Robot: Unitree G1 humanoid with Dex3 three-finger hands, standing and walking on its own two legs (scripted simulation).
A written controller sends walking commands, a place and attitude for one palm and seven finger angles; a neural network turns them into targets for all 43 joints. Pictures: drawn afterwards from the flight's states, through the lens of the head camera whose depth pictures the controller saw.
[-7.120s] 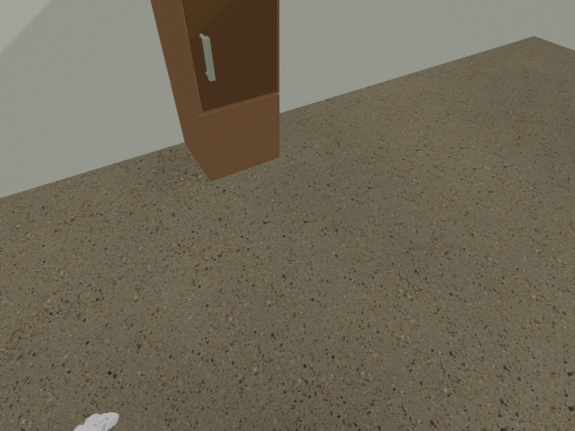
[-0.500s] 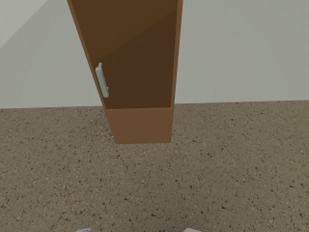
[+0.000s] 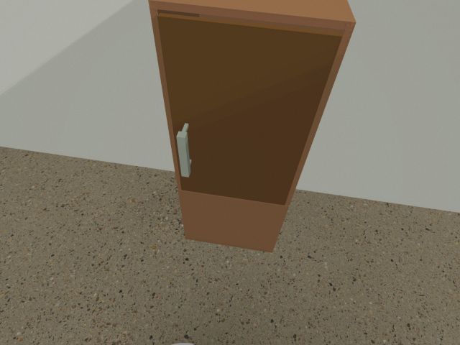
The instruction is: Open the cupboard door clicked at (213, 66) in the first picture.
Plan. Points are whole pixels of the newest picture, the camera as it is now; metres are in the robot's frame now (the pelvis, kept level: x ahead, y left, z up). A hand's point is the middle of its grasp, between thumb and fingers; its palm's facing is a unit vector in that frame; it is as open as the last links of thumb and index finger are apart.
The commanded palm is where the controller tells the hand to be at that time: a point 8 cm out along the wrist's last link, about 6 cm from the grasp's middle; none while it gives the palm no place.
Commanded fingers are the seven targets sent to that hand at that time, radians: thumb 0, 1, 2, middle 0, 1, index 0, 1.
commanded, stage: come to a stop and stand still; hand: left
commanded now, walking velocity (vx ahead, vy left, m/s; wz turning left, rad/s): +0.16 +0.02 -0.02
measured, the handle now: (185, 150) +0.63 +0.20 -0.11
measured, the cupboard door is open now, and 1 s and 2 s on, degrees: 0 0 0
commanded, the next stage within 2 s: look again from close up in 1.26 s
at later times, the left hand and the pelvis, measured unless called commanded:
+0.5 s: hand (144, 341) +0.15 +0.18 -0.16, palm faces -0.02 -0.96 -0.28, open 7.3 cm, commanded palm none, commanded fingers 0.00 0.90 0.90 -0.20 -0.30 -0.20 -0.30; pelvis +0.06 -0.02 +0.00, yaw -3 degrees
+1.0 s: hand out of the picture +0.01 +0.18 -0.16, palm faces +0.07 -0.97 -0.24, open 7.3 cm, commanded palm none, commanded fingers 0.00 0.90 0.90 -0.20 -0.30 -0.20 -0.30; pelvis +0.00 -0.01 +0.01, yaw -2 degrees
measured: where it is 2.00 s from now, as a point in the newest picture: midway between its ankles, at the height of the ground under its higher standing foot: outside the picture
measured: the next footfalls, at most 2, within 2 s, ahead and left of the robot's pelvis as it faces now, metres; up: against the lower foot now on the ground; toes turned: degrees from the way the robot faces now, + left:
left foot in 0.02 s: +0.12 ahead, +0.11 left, +0.00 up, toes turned +7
right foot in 0.50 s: +0.09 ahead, -0.13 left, +0.00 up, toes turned -7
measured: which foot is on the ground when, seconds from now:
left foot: up 0.00-0.00, down 0.02-0.52, up 0.54-1.00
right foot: down 0.00-0.02, up 0.04-0.48, down 0.50-1.00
